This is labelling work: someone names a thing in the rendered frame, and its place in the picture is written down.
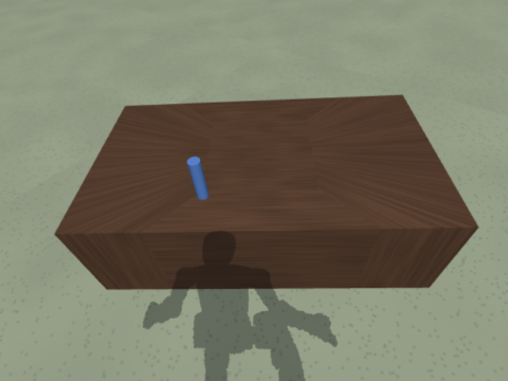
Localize can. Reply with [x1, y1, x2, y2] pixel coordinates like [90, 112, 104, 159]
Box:
[187, 156, 209, 200]

